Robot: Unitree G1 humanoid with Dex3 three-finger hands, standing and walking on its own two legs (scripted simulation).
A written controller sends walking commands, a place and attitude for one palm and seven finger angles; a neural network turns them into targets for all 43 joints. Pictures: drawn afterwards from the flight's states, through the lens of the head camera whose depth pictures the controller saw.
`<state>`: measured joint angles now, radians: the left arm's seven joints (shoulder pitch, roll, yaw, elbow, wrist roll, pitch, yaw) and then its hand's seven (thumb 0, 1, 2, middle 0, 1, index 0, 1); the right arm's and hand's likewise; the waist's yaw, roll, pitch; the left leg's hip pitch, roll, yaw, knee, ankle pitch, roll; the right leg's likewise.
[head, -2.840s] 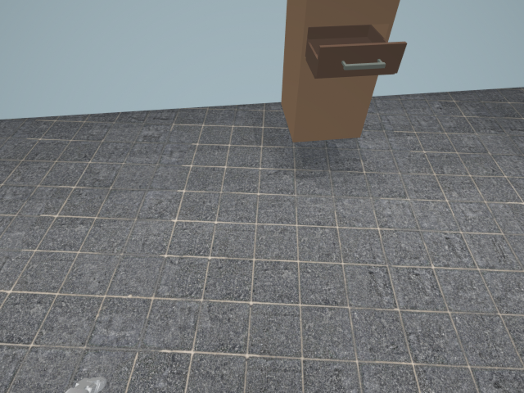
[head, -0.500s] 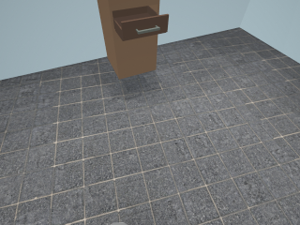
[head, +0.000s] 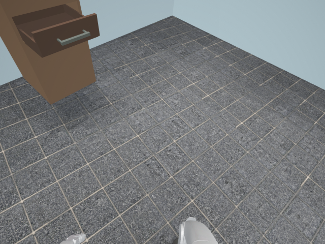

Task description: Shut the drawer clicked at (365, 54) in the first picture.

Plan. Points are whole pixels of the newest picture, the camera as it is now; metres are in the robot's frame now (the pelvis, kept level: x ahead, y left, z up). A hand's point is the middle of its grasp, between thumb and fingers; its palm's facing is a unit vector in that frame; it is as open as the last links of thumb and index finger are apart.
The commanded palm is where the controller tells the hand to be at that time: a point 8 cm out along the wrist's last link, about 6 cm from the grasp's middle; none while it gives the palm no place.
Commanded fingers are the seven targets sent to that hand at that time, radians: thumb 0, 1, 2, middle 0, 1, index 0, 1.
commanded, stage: walk to a spot facing it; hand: left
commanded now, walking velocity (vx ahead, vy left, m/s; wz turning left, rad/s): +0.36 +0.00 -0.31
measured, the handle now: (73, 36) +1.17 +0.53 -0.16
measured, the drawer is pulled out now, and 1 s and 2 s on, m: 0.22 0.22 0.22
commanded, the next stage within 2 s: turn to face it in 1.72 s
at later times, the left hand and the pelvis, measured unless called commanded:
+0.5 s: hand (102, 203) +0.26 +0.17 -0.17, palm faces -0.07 -0.97 -0.22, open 7.3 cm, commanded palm none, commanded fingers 0.00 0.90 0.90 -0.20 -0.30 -0.20 -0.30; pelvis +0.23 -0.02 +0.00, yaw -7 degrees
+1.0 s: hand (121, 126) +0.55 +0.16 -0.16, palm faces -0.19 -0.96 -0.19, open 7.3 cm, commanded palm none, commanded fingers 0.00 0.90 0.90 -0.20 -0.30 -0.20 -0.30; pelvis +0.45 -0.01 +0.01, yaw -15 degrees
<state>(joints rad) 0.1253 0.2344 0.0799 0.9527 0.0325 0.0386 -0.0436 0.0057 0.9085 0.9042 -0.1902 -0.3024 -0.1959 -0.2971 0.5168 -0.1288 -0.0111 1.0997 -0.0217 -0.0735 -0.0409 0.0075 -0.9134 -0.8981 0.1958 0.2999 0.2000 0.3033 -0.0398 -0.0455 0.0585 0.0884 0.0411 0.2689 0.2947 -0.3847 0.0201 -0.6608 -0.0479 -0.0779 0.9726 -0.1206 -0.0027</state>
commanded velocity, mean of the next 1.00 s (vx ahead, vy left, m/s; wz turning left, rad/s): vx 0.37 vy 0.00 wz -0.17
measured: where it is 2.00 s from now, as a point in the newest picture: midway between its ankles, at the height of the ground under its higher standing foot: (175, 144)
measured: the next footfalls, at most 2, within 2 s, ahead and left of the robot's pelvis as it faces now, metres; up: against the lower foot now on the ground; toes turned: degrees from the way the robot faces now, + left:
right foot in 0.14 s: +0.19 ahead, -0.08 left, +0.00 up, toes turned -11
left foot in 0.64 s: +0.46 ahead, +0.10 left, +0.00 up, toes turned +1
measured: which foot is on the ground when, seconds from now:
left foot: down 0.00-0.14, up 0.16-0.62, down 0.64-1.00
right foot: up 0.00-0.12, down 0.14-0.64, up 0.66-1.00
